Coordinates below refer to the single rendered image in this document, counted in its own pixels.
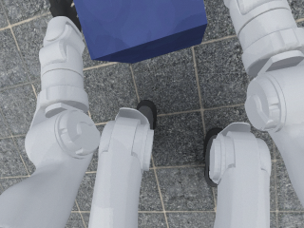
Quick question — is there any left robot forearm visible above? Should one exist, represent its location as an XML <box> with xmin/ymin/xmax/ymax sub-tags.
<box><xmin>29</xmin><ymin>16</ymin><xmax>89</xmax><ymax>129</ymax></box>

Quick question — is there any robot left hand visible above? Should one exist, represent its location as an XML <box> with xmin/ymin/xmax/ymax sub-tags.
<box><xmin>48</xmin><ymin>0</ymin><xmax>82</xmax><ymax>32</ymax></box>

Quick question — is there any robot left upper arm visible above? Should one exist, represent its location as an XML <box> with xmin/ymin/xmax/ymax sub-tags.
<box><xmin>0</xmin><ymin>109</ymin><xmax>101</xmax><ymax>228</ymax></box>

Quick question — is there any robot right upper arm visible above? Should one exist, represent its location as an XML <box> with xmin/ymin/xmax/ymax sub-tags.
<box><xmin>244</xmin><ymin>65</ymin><xmax>304</xmax><ymax>208</ymax></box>

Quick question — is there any carton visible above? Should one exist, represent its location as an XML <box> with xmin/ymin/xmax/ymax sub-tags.
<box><xmin>73</xmin><ymin>0</ymin><xmax>208</xmax><ymax>64</ymax></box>

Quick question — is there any robot right foot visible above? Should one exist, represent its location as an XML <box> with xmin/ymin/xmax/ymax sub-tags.
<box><xmin>203</xmin><ymin>127</ymin><xmax>223</xmax><ymax>187</ymax></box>

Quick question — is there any robot right shin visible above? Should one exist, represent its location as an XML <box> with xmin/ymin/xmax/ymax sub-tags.
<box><xmin>209</xmin><ymin>122</ymin><xmax>272</xmax><ymax>183</ymax></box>

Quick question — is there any right robot forearm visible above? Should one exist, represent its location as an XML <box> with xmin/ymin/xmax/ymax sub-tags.
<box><xmin>223</xmin><ymin>0</ymin><xmax>304</xmax><ymax>77</ymax></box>

